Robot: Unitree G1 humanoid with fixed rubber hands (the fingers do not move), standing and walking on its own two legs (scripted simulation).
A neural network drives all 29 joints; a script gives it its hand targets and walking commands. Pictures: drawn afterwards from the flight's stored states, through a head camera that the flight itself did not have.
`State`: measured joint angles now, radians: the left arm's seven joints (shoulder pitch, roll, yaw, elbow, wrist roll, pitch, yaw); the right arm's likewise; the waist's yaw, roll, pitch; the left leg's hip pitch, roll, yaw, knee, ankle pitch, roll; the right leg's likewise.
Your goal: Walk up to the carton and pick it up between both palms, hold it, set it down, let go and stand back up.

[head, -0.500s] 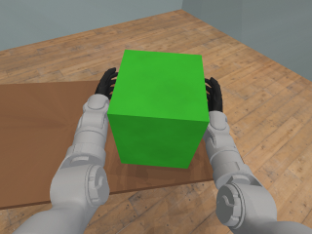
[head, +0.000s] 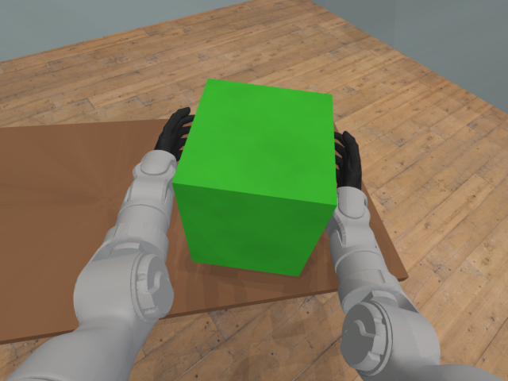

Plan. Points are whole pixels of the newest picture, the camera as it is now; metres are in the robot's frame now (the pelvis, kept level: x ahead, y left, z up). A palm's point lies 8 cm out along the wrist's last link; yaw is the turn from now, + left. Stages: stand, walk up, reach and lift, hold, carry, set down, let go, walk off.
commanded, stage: set down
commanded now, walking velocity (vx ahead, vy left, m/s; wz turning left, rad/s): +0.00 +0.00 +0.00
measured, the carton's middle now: (256, 184) +0.41 -0.01 +0.05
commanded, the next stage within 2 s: none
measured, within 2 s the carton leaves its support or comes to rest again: rests again in 1.00 s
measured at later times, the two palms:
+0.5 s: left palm (160, 147) +0.47 +0.15 +0.08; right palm (329, 180) +0.40 -0.14 +0.06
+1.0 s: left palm (164, 155) +0.47 +0.15 +0.05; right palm (324, 191) +0.40 -0.14 +0.03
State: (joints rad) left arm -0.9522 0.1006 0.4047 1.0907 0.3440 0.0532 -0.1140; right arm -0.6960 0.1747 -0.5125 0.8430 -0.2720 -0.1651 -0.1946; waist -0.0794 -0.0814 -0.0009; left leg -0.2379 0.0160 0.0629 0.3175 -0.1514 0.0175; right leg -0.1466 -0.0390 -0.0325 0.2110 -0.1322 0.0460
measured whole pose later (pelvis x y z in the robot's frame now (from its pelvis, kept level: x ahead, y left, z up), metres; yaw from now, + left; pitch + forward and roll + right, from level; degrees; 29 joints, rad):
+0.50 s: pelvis +0.01 +0.01 +0.00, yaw +0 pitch +10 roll -1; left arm -1.09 0.18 0.42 1.32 0.34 -0.03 -0.10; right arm -0.78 0.22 -0.68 0.91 -0.40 -0.22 -0.20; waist -0.08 -0.08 -0.04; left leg -0.36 0.02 0.07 0.35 -0.16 0.03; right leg -0.25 -0.05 -0.06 0.22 -0.13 0.05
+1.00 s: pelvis +0.00 +0.01 -0.01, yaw -1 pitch +15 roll -2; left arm -1.14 0.22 0.41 1.49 0.32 -0.19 -0.08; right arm -0.79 0.22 -0.70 0.98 -0.44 -0.31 -0.23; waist -0.08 -0.05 -0.09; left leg -0.50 0.02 0.08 0.39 -0.16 0.03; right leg -0.40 -0.05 -0.08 0.28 -0.13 0.05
